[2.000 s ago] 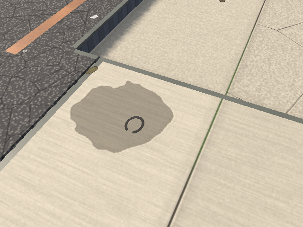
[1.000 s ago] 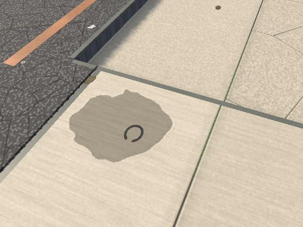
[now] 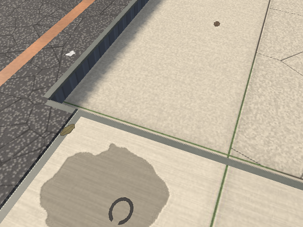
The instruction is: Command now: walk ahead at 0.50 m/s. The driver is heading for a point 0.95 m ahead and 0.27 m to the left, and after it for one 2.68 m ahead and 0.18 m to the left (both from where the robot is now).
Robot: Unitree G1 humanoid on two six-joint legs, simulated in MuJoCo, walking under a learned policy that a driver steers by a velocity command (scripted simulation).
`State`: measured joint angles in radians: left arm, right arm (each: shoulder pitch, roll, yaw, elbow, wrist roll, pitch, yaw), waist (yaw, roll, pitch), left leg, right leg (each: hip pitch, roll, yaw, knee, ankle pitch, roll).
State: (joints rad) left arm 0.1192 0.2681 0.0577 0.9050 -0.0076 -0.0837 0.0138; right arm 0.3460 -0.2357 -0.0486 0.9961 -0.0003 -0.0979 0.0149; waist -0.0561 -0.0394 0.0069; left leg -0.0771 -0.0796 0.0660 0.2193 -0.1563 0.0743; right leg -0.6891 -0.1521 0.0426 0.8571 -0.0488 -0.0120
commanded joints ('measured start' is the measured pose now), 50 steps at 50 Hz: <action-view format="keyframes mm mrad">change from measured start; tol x32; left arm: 1 -64 29 1 -57 -1 -12 -9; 8 -167 77 7 -118 -13 -36 -43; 13 338 232 68 -7 14 -36 -27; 50 -36 75 31 -175 25 -15 5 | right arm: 1 -18 -161 -29 -53 10 -11 -17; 50 -97 -206 -83 -276 15 34 -29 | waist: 1 14 82 63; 13 173 -238 -423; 23 46 -23 31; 34 101 -12 90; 40 -32 258 -379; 50 70 72 -28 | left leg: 1 -102 247 -123 -135 137 136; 10 70 288 -194 192 390 77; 14 -674 96 -213 1097 -377 -26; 27 -616 222 -122 622 174 -44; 37 -245 38 83 392 -25 87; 40 493 431 -922 93 -202 397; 50 -172 190 -261 72 611 187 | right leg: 1 64 29 -36 -185 163 11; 9 200 100 -29 -386 0 -25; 13 1115 -293 667 -526 -236 -261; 19 533 -120 79 -695 -65 -143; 32 734 -153 -231 -690 167 -138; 37 752 -128 -310 -256 744 -74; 40 -37 192 -21 563 -583 43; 50 133 96 -21 7 -115 76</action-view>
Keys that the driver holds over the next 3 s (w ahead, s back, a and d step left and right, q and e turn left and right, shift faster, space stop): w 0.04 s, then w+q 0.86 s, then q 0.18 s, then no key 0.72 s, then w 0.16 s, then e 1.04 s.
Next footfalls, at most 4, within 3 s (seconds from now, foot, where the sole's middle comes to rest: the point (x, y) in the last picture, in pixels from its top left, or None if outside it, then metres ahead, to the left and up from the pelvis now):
0.22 right None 0.32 -0.16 -0.78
0.76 left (115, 222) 0.54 0.15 -0.78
1.22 right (124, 163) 0.84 0.11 -0.78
1.52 left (91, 205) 0.62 0.26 -0.78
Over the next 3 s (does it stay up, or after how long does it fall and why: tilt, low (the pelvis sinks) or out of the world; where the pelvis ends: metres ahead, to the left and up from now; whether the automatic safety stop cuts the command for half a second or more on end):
stays up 0.81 0.21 -0.01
